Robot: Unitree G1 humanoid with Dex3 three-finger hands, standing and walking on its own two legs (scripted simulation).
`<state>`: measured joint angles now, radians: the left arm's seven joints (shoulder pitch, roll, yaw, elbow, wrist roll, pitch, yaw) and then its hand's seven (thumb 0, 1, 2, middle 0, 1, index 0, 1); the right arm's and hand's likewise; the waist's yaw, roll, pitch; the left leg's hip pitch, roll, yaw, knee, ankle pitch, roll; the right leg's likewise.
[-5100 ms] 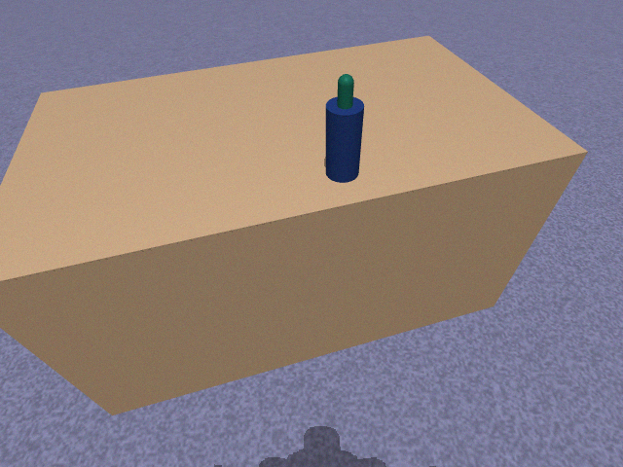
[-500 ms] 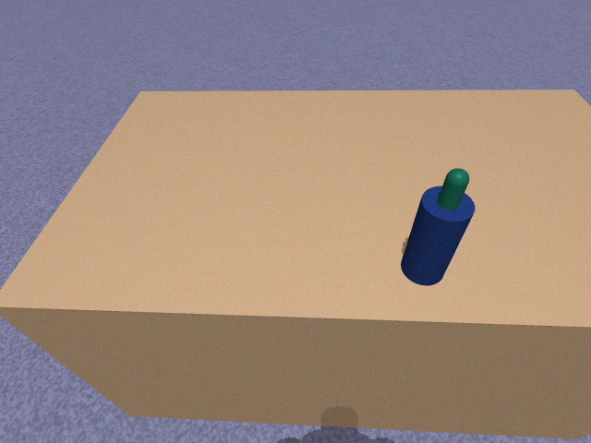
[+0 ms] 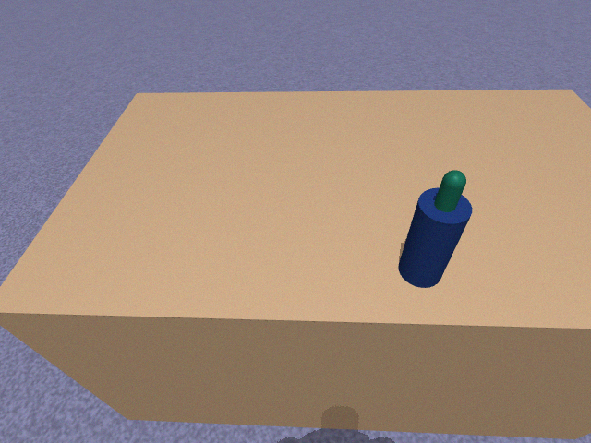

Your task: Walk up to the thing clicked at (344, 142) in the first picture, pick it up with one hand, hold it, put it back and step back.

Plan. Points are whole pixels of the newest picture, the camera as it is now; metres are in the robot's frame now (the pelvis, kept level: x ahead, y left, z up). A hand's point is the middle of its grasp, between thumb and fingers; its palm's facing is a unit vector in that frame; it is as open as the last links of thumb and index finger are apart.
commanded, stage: stand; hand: right
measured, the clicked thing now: (435, 228) +0.44 -0.20 +0.03
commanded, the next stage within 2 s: rise first in 0.76 s
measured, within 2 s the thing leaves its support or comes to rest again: neither
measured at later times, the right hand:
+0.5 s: hand out of the picture +0.07 -0.25 -0.16, palm faces -0.03 +0.94 -0.33, open 7.4 cm
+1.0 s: hand out of the picture +0.12 -0.24 -0.15, palm faces +0.12 +0.94 -0.30, open 8.7 cm
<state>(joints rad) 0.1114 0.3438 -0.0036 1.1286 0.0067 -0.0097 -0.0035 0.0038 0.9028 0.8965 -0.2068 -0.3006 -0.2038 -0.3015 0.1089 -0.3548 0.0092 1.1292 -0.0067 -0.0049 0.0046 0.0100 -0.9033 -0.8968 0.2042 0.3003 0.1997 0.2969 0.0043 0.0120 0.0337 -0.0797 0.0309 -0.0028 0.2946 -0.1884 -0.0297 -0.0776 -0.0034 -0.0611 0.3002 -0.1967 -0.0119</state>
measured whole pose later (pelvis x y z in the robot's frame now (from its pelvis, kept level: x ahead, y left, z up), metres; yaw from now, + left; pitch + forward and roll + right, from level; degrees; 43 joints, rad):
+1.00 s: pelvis -0.01 +0.00 +0.00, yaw -1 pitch +0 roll +0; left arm 0.09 0.31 0.04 0.95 -0.08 -0.07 0.04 0.01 0.76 0.75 -0.14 -0.20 -0.13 -0.21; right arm 0.06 -0.32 -0.04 0.97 0.08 -0.07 -0.04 0.01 -0.76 -0.75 0.14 0.19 0.13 0.19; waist 0.00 0.01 0.08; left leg -0.18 0.03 0.02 0.39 -0.22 -0.02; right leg -0.19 -0.01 -0.04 0.40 -0.22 -0.01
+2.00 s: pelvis -0.01 +0.02 +0.00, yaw -3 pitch -3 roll +0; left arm 0.24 0.23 0.13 0.63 -0.03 -0.06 0.06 -0.01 -0.54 0.05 -0.06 -0.06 -0.05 -0.06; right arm 0.44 -0.31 -0.25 0.01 0.06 -0.14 -0.03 -0.01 0.56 -0.03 0.06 0.06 0.06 0.05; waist -0.04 -0.04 0.02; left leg -0.11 0.02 0.05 0.40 -0.25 0.00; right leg -0.11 -0.02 -0.01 0.38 -0.22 0.01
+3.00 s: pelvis -0.01 +0.02 -0.01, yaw -3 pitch -2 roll +0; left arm 0.17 0.22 0.15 0.73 0.00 -0.09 0.08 -0.01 -0.52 0.04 -0.07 -0.06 -0.07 -0.06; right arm 0.27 -0.33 -0.41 0.06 0.12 -0.29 0.09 -0.01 0.52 -0.06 0.05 0.06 0.06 0.06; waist -0.03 -0.02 0.01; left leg -0.14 0.02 0.06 0.43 -0.26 0.00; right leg -0.16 -0.01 0.00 0.42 -0.23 0.01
